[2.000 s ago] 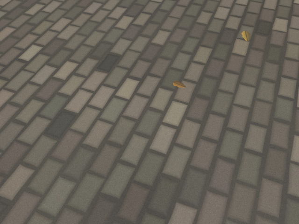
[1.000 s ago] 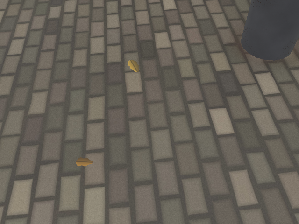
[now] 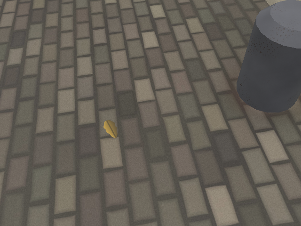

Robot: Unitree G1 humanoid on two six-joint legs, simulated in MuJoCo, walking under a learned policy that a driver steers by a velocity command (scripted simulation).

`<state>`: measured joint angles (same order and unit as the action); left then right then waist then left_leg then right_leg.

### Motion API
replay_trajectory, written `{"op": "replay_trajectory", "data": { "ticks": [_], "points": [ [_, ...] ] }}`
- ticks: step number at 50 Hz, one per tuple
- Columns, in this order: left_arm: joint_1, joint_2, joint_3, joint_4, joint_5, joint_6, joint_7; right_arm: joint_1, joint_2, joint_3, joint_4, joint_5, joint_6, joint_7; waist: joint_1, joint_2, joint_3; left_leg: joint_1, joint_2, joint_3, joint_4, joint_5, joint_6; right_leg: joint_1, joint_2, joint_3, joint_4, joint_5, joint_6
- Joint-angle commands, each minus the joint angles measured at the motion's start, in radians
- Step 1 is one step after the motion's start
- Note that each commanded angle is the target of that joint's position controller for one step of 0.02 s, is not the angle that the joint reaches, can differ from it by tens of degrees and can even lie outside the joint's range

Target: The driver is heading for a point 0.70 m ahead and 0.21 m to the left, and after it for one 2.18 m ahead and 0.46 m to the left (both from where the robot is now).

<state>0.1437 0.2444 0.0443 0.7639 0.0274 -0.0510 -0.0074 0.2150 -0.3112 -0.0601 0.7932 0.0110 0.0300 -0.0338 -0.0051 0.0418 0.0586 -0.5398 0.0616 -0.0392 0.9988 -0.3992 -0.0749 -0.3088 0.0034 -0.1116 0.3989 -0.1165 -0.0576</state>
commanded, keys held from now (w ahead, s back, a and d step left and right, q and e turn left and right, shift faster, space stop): q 0.30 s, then w+q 0.30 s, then w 0.40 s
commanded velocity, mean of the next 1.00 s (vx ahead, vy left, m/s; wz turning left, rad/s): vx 0.27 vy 0.00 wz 0.42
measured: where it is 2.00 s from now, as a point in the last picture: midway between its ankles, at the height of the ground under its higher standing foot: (91, 169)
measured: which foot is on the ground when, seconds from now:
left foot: up 0.00-0.22, down 0.24-0.70, up 0.72-1.00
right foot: down 0.00-0.24, up 0.26-0.68, down 0.70-1.00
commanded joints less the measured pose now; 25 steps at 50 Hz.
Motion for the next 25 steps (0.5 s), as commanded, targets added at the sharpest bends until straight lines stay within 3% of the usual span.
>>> {"op": "replay_trajectory", "data": {
  "ticks": [1, 4, 8, 11, 12, 13, 14, 15, 16, 17, 18, 20, 22, 25],
  "points": [
    [-0.069, 0.166, 0.046, -0.058, -0.005, -0.003, 0.026, 0.073, -0.062, -0.023, -0.053, -0.003, 0.017, -0.001, -0.023, -0.15, -0.141, 0.09, 0.042, -0.002, -0.046, 0.103, 0.005, 0.042, -0.295, 0.137, -0.182, 0.189, -0.194],
    [-0.068, 0.182, 0.052, -0.042, -0.01, 0.017, 0.037, 0.008, -0.064, -0.026, -0.088, -0.002, 0.022, 0.012, -0.001, -0.143, -0.121, 0.096, 0.043, 0.022, -0.129, 0.121, 0.019, 0.067, -0.308, 0.112, -0.192, 0.08, -0.187],
    [-0.046, 0.211, 0.063, -0.02, -0.025, 0.043, 0.033, -0.04, -0.073, -0.033, -0.127, -0.001, 0.025, 0.033, 0.016, -0.142, -0.117, 0.116, 0.023, 0.066, -0.25, 0.061, 0.045, 0.16, -0.342, 0.097, -0.129, 0.118, -0.169],
    [-0.044, 0.211, 0.067, -0.001, -0.051, 0.058, 0.035, 0.009, -0.08, -0.044, -0.122, -0.003, 0.023, 0.046, -0.022, -0.133, -0.129, 0.256, -0.027, 0.11, -0.49, 0.2, 0.099, 0.164, -0.306, 0.04, 0.009, 0.114, -0.084],
    [0.009, 0.179, 0.061, 0.021, -0.046, 0.06, 0.032, 0.043, -0.13, -0.062, -0.117, -0.007, 0.02, 0.037, -0.023, -0.053, -0.131, 0.351, -0.009, 0.037, -0.591, 0.375, 0.14, 0.104, -0.247, -0.012, 0.131, 0.028, -0.01],
    [0.009, 0.121, 0.045, -0.006, -0.001, 0.054, 0.023, 0.077, -0.253, -0.091, -0.129, -0.009, 0.019, 0.016, 0.008, 0.233, -0.15, 0.521, 0.219, -0.268, -0.601, 0.794, 0.241, -0.141, -0.116, -0.109, 0.428, -0.298, 0.09],
    [-0.09, 0.128, 0.044, -0.053, 0.003, 0.051, 0.031, 0.074, -0.271, -0.087, -0.152, -0.037, 0.004, 0.021, -0.044, 0.278, -0.158, 0.515, 0.339, -0.467, -0.638, 0.841, 0.431, -0.336, 0.01, 0.017, 0.643, -0.571, 0.133],
    [-0.13, 0.165, 0.055, -0.053, -0.013, 0.052, 0.032, 0.075, -0.226, -0.077, -0.152, -0.041, -0.018, 0.03, -0.063, 0.14, -0.181, 0.517, 0.294, -0.404, -0.644, 0.81, 0.43, -0.359, -0.008, 0.125, 0.755, -0.545, 0.123],
    [-0.109, 0.163, 0.059, -0.047, -0.029, 0.051, 0.03, 0.055, -0.204, -0.075, -0.144, -0.022, -0.034, 0.026, -0.035, 0.1, -0.185, 0.531, 0.234, -0.336, -0.646, 0.636, 0.374, -0.384, -0.031, 0.153, 0.751, -0.449, 0.106],
    [-0.09, 0.167, 0.063, -0.029, -0.028, 0.048, 0.031, 0.035, -0.172, -0.069, -0.143, 0.004, -0.04, 0.024, -0.021, 0.056, -0.185, 0.534, 0.197, -0.32, -0.666, 0.4, 0.327, -0.401, -0.05, 0.162, 0.707, -0.375, 0.097],
    [-0.102, 0.181, 0.069, -0.032, -0.025, 0.044, 0.03, 0.021, -0.15, -0.061, -0.146, 0.021, -0.039, 0.018, -0.018, 0.069, -0.164, 0.517, 0.184, -0.332, -0.705, 0.196, 0.31, -0.407, -0.059, 0.168, 0.665, -0.31, 0.092],
    [-0.126, 0.168, 0.068, -0.036, -0.033, 0.027, 0.017, 0.026, -0.137, -0.053, -0.155, 0.007, -0.041, 0.007, -0.018, 0.099, -0.126, 0.484, 0.157, -0.36, -0.777, -0.016, 0.308, -0.391, -0.042, 0.164, 0.587, -0.205, 0.087],
    [-0.15, 0.159, 0.066, -0.036, -0.036, 0.005, 0.01, 0.037, -0.148, -0.056, -0.159, -0.002, -0.051, 0.0, -0.026, 0.095, -0.101, 0.48, 0.143, -0.353, -0.797, 0.001, 0.302, -0.365, -0.027, 0.169, 0.448, -0.147, 0.089],
    [-0.176, 0.132, 0.055, -0.036, -0.034, -0.02, -0.002, 0.055, -0.172, -0.064, -0.154, 0.004, -0.059, -0.004, -0.039, 0.097, -0.09, 0.441, 0.119, -0.328, -0.783, 0.046, 0.3, -0.275, -0.005, 0.169, 0.277, -0.103, 0.101]
  ]
}}
Keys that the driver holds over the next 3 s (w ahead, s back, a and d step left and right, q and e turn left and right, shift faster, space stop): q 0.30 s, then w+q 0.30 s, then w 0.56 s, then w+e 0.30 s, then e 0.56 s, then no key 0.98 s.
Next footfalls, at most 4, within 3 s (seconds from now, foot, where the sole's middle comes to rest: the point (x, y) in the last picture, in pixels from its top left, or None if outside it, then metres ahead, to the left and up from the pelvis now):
0.24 left None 0.08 0.15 -0.78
0.70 right None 0.25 -0.04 -0.78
1.16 left None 0.42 0.33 -0.78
1.66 right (117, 160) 0.76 0.22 -0.78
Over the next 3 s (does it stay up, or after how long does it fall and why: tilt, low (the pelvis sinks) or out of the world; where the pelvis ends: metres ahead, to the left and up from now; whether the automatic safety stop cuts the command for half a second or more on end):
stays up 0.69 0.30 0.00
